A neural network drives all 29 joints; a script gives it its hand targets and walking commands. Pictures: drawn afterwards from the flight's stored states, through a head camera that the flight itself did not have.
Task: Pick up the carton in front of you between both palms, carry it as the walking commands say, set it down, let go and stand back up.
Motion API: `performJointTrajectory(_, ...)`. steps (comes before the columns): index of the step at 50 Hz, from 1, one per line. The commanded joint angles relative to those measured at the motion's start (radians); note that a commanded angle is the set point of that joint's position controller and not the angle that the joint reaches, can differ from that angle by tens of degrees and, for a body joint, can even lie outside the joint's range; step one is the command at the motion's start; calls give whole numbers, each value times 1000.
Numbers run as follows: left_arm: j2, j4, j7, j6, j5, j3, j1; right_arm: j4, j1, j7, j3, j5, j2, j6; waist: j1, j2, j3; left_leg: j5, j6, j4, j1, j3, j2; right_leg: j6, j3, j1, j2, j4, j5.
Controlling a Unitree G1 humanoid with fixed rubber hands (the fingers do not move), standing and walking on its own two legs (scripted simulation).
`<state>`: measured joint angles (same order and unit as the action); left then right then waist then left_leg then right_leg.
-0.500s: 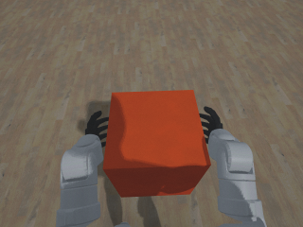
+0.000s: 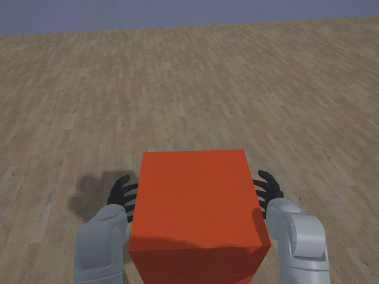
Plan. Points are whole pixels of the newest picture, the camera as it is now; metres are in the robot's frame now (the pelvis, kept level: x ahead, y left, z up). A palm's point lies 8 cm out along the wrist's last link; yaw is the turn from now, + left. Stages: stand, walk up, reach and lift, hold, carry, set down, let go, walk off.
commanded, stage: carry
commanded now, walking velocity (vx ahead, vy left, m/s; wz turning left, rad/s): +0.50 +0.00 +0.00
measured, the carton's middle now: (195, 224) +0.27 +0.00 +0.01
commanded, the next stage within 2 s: none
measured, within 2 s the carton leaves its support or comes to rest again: neither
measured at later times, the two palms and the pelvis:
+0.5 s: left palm (141, 112) +0.58 +0.13 +0.09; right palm (242, 108) +0.60 -0.17 +0.09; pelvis +0.32 -0.03 +0.00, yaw +3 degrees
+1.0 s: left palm (142, 62) +0.93 +0.16 +0.09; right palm (217, 60) +0.93 -0.14 +0.09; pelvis +0.66 +0.01 +0.00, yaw +0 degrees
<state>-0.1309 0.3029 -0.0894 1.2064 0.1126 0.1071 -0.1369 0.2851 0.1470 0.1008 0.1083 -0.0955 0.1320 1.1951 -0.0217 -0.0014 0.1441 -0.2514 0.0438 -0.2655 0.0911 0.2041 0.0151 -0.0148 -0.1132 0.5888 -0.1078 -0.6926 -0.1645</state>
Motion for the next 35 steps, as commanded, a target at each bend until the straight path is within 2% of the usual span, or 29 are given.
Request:
performJointTrajectory(1,-908,56,241,-9,-389,-717,-469,66,454,-284,-704,404,881,7,1,133,87,330,76,91,-129,-120,226,2,-62,9,27,105,82)
performJointTrajectory(4,-880,69,245,0,-399,-720,-492,66,454,-277,-699,387,854,11,-2,147,47,397,63,53,-157,-95,219,21,-97,-28,43,167,103)
performJointTrajectory(5,-867,67,246,3,-402,-718,-498,63,459,-275,-699,385,844,13,1,155,49,464,54,13,-160,-82,218,31,-109,-75,52,188,93)
performJointTrajectory(6,-856,59,246,6,-402,-713,-492,62,464,-273,-699,383,835,16,10,158,72,563,41,-65,-152,-55,211,40,-139,-165,78,212,69)
performJointTrajectory(7,-851,46,247,7,-399,-706,-479,60,465,-271,-700,382,826,19,26,133,120,634,16,-208,-107,2,179,46,-186,-327,124,254,42)
performJointTrajectory(8,-848,30,248,8,-393,-697,-464,58,464,-269,-700,380,814,22,39,87,198,558,-18,-377,21,27,152,55,-140,-552,89,250,10)
performJointTrajectory(9,-831,14,249,4,-382,-684,-455,70,481,-270,-707,382,813,28,53,-114,273,287,-67,-672,272,13,81,138,267,-762,-159,346,-172)
performJointTrajectory(10,-853,-12,252,-1,-382,-684,-455,80,509,-271,-714,386,832,32,51,-323,302,-199,-81,-903,544,-58,-42,248,611,-915,-336,446,-77)
performJointTrajectory(11,-881,-3,253,-5,-397,-687,-450,59,509,-274,-716,389,856,28,44,-264,292,-231,-48,-1037,606,-174,11,259,574,-876,-332,443,57)
performJointTrajectory(12,-917,13,255,-12,-407,-696,-463,65,513,-279,-718,399,887,19,46,-180,282,-205,-28,-1055,611,-197,54,241,467,-817,-299,422,158)
performJointTrajectory(13,-949,33,258,-21,-414,-707,-486,65,517,-281,-721,402,916,9,43,-67,270,-142,-20,-1006,604,-213,94,208,384,-757,-283,421,161)
performJointTrajectory(14,-975,53,260,-30,-420,-719,-506,69,511,-281,-725,400,932,-1,38,-37,250,-88,-21,-925,571,-213,120,174,312,-685,-260,448,138)
performJointTrajectory(15,-986,67,262,-37,-425,-728,-513,77,506,-279,-731,393,940,-11,34,-58,249,-56,-26,-858,531,-195,123,153,246,-642,-241,470,100)
performJointTrajectory(16,-986,74,264,-42,-428,-730,-510,75,496,-275,-735,390,958,-17,35,-80,240,-39,-33,-796,511,-174,115,146,202,-614,-226,494,67)
performJointTrajectory(19,-962,102,270,-43,-437,-735,-474,95,443,-261,-736,372,955,-29,34,-117,196,20,-61,-600,516,-126,109,155,117,-598,-199,549,12)
performJointTrajectory(23,-893,139,266,-28,-435,-728,-460,140,435,-249,-731,369,897,-14,37,-131,130,137,-61,-358,490,-53,79,138,16,-615,-156,532,142)
performJointTrajectory(27,-829,113,253,3,-401,-700,-429,134,437,-253,-719,375,829,22,41,-155,70,203,-40,-249,456,-17,59,113,-23,-653,-148,492,225)
performJointTrajectory(29,-811,97,248,17,-391,-692,-439,116,444,-258,-709,379,809,37,36,-153,67,180,-24,-208,372,19,43,92,-51,-656,-142,408,294)
performJointTrajectory(30,-806,90,247,23,-390,-692,-452,100,440,-261,-701,379,804,43,22,-124,95,152,-18,-167,242,63,6,71,-100,-619,-112,289,353)
performJointTrajectory(31,-801,85,245,29,-387,-692,-461,80,433,-263,-689,379,796,47,7,-77,154,103,-13,-185,30,68,-8,45,-136,-513,-76,118,372)
performJointTrajectory(32,-790,86,244,37,-387,-693,-480,66,430,-265,-676,371,786,49,-15,63,211,-26,23,-102,-157,-208,174,2,-136,-322,-26,-127,189)
performJointTrajectory(33,-807,108,244,48,-397,-705,-517,35,448,-270,-669,366,795,42,-15,347,280,-44,162,-4,-374,-629,395,-39,-86,-11,97,-412,-172)
performJointTrajectory(34,-826,89,248,45,-402,-712,-527,28,436,-271,-670,380,832,38,-9,317,261,124,187,38,-368,-685,417,-14,39,106,86,-555,-328)
performJointTrajectory(35,-861,82,252,35,-410,-715,-541,48,460,-274,-679,389,868,31,-10,235,260,262,180,-4,-338,-575,395,13,81,131,41,-613,-315)
